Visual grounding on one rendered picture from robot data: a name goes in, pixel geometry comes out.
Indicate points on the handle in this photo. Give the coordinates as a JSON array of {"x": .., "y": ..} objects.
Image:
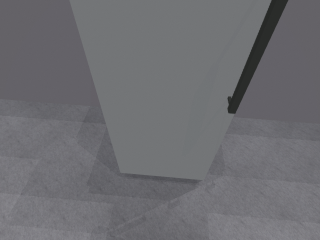
[{"x": 267, "y": 28}]

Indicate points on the fridge door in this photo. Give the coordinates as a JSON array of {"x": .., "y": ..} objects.
[{"x": 163, "y": 71}]

